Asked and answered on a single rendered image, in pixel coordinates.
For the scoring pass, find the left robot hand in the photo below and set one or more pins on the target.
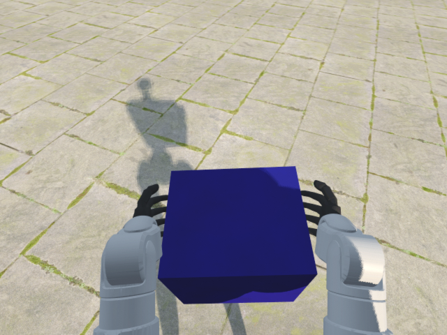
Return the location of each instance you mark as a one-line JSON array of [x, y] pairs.
[[145, 203]]

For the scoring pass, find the carton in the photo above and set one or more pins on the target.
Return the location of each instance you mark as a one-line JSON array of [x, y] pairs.
[[236, 236]]

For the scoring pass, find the right robot hand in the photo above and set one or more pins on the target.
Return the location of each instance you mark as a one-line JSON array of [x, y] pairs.
[[328, 203]]

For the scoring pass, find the right robot forearm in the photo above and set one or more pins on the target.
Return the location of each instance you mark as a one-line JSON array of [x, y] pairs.
[[355, 278]]

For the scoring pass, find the left robot forearm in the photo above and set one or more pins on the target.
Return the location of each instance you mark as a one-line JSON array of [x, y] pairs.
[[128, 280]]

